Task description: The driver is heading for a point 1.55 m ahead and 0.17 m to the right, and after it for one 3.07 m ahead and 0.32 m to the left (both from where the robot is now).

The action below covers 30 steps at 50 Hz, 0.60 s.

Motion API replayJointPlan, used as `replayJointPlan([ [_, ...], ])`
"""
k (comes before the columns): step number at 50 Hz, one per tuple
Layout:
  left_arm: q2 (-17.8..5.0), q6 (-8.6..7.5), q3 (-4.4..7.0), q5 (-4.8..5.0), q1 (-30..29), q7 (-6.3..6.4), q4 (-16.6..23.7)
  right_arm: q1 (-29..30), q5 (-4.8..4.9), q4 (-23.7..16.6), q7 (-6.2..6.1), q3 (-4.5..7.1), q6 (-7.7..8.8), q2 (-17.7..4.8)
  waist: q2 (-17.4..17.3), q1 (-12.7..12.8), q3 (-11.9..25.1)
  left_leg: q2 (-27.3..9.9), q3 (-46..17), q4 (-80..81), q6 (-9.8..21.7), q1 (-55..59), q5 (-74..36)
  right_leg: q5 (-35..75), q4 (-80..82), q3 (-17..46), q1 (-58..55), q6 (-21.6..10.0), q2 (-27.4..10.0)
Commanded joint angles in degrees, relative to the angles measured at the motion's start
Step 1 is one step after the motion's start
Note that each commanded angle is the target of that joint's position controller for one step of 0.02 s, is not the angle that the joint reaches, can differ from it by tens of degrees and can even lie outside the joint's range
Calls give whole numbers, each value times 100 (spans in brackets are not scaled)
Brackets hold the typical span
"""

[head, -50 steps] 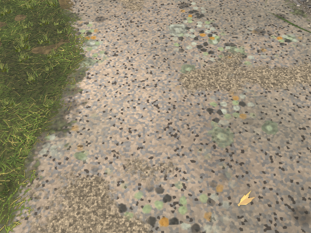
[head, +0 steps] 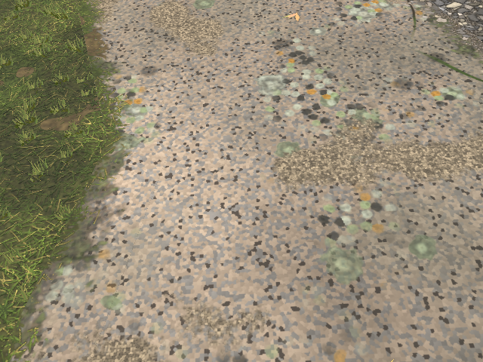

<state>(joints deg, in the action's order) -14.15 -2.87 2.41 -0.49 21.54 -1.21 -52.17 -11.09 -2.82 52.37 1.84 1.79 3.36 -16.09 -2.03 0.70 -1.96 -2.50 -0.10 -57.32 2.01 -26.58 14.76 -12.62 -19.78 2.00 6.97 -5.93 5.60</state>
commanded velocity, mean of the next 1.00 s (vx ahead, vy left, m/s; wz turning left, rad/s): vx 0.40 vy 0.00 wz -0.35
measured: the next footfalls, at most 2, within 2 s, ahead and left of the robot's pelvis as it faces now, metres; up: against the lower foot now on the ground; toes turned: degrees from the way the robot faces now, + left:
left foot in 0.30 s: +0.37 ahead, +0.09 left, +0.00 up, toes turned -12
right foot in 0.80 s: +0.54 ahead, -0.19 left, +0.00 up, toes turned -26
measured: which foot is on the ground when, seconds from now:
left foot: up 0.00-0.28, down 0.30-0.80, up 0.82-1.00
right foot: down 0.00-0.30, up 0.32-0.78, down 0.80-1.00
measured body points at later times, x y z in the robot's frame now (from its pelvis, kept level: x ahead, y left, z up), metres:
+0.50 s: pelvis +0.28 +0.02 +0.00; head +0.32 +0.02 +0.44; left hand +0.43 +0.27 -0.14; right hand +0.31 -0.27 -0.12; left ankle +0.33 +0.09 -0.75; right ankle +0.21 -0.08 -0.66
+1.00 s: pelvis +0.47 -0.09 +0.00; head +0.51 -0.12 +0.44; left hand +0.67 +0.09 -0.13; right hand +0.41 -0.33 -0.16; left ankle +0.48 +0.06 -0.67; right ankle +0.51 -0.18 -0.75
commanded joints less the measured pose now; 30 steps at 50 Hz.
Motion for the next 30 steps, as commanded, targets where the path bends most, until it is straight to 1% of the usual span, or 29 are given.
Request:
replayJointPlan([
  [1,-891,-124,207,67,336,76,149,368,-15,-452,8,72,-45,-446,533,-16,-171,-102,2,186,-269,-1205,-386,1300,1019,1628,-549,-795,-1432],
  [3,-868,-102,209,53,537,104,82,891,9,-685,9,44,-72,-402,511,109,-286,-66,77,628,-404,-1424,-640,1542,1032,1586,-516,-796,-1368],
  [5,-831,-81,208,31,681,123,35,1346,37,-889,31,-1,-66,-327,553,232,-335,28,139,1165,-457,-1385,-984,1874,947,1512,-462,-722,-1253],
  [8,-862,-74,226,2,834,146,-11,1841,96,-1157,48,-59,-49,-268,632,388,-313,188,184,1825,-412,-1110,-1318,2515,735,1536,-494,-614,-1216],
  [10,-904,-71,245,-15,832,176,-14,1994,136,-1315,27,-66,-32,-323,678,400,-289,247,133,2154,-306,-850,-1390,2854,607,1687,-591,-537,-1299],
  [11,-935,-70,257,-19,748,199,7,1916,147,-1344,9,-54,-18,-383,694,322,-259,269,74,2338,-231,-591,-1367,3003,521,1760,-619,-468,-1338],
  [12,-983,-68,271,-21,575,218,52,1664,155,-1308,-16,-30,0,-458,710,162,-188,327,44,2551,-144,-117,-1252,3245,365,1768,-546,-361,-1333],
  [13,-1060,-74,291,-29,379,219,108,1197,163,-1185,-65,24,20,-581,732,-60,7,463,57,2677,-48,593,-1001,3894,-40,1724,-439,-231,-1265],
  [14,-1114,-90,306,-35,296,186,136,469,175,-970,-133,106,58,-760,632,-336,417,571,86,2807,59,1461,-824,4407,-857,1643,-411,-121,-1095],
  [15,-1101,-123,310,7,192,133,178,-361,136,-804,-221,177,125,-926,426,-748,898,248,-139,3053,201,2655,-831,3910,-2018,1452,75,-13,-781],
  [16,-647,-170,198,41,322,106,370,-1242,-23,-807,-333,275,160,-1339,-304,-921,1763,-1235,-1652,3203,424,3876,645,1779,-3602,1077,811,23,-434],
  [17,-260,-103,133,196,1048,116,483,-872,-98,-874,-322,342,88,-1647,-1566,-311,2062,-2429,-4330,4025,1038,4535,1081,-2034,-4961,566,2439,131,311],
  [18,-797,-12,196,-30,821,167,331,-465,39,-941,-282,294,37,-1118,-639,-216,1364,-2182,-4278,4175,1024,3740,1666,-1486,-5362,544,2810,50,-247],
  [19,-829,14,225,-70,383,110,350,-98,91,-1012,-262,183,46,-636,-105,-175,681,-1891,-3216,4265,920,2938,1392,-890,-5217,458,2733,63,-468],
  [20,-715,29,209,-71,159,63,387,14,72,-974,-238,132,72,-443,61,-124,355,-1615,-2433,4404,832,2427,580,-629,-5031,387,2608,101,-632],
  [21,-672,77,218,-121,51,12,406,-55,68,-913,-251,113,106,-403,-108,-80,230,-1418,-1878,4496,746,2150,36,-559,-4885,342,2503,141,-753],
  [22,-633,148,213,-158,39,-44,428,-140,88,-825,-252,103,152,-379,-261,-12,161,-1275,-1446,4581,688,1945,-444,-524,-4817,296,2396,181,-816],
  [23,-574,204,203,-158,-8,-81,470,-262,122,-754,-231,107,218,-386,-317,13,174,-1260,-1188,4620,698,1895,-874,-482,-4780,255,2381,197,-834],
  [25,-491,276,177,-157,-334,-147,626,-441,183,-662,-197,126,317,-400,-279,19,103,-1291,-778,4777,748,1934,-1330,-287,-4667,203,2686,237,-923],
  [26,-468,295,163,-166,-543,-181,712,-498,189,-634,-192,140,336,-421,-258,6,58,-1295,-591,4861,765,1981,-1413,-111,-4600,175,2892,264,-966],
  [28,-421,293,129,-177,-956,-234,877,-666,170,-548,-182,140,339,-396,-204,-53,-42,-1216,-216,4940,772,2048,-1719,274,-4277,136,3200,325,-992],
  [30,-326,251,67,-157,-1331,-259,1012,-811,146,-437,-154,125,334,-364,-192,-100,-137,-1035,154,4961,738,2038,-2026,677,-3549,42,3184,366,-911],
])
Keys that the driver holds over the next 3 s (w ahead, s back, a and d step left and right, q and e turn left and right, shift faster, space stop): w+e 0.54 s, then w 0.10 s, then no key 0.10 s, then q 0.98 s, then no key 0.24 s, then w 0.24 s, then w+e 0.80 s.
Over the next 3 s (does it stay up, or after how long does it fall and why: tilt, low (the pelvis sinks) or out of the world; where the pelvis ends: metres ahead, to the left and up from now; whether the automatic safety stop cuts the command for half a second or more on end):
stays up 0.87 -0.09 0.00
